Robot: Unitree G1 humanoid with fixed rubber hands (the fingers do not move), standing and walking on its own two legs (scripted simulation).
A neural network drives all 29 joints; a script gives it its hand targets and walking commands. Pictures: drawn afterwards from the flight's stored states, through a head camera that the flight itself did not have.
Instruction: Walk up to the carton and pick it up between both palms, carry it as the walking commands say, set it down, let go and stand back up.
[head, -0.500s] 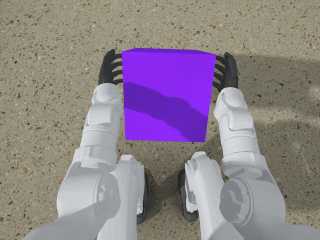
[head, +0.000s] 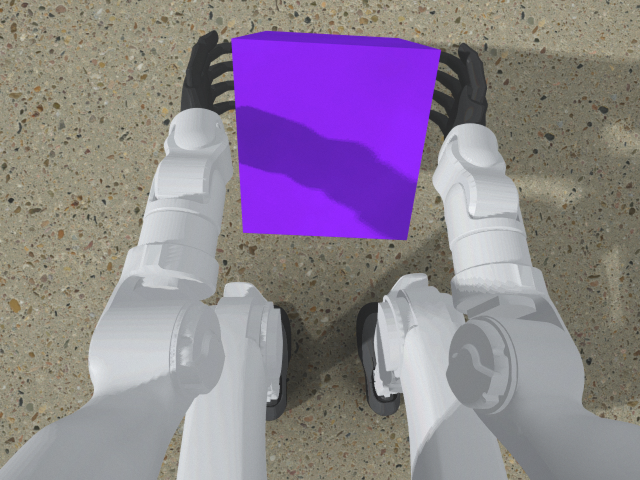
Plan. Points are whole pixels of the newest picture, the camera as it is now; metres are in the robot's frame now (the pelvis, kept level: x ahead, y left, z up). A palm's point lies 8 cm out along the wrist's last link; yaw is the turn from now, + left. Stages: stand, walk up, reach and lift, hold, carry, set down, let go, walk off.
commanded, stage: set down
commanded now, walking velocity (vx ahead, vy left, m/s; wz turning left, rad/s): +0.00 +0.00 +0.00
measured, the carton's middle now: (329, 124) +0.53 -0.01 -0.22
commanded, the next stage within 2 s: none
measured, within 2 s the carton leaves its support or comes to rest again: neither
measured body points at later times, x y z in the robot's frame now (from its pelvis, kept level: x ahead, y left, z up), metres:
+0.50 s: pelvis -0.01 +0.00 -0.05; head +0.33 +0.01 +0.25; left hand +0.56 +0.13 -0.18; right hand +0.53 -0.16 -0.17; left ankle +0.11 +0.10 -0.39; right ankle +0.11 -0.11 -0.39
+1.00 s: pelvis +0.00 +0.00 -0.05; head +0.35 +0.02 +0.23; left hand +0.57 +0.13 -0.19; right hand +0.55 -0.16 -0.18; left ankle +0.11 +0.10 -0.39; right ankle +0.11 -0.11 -0.39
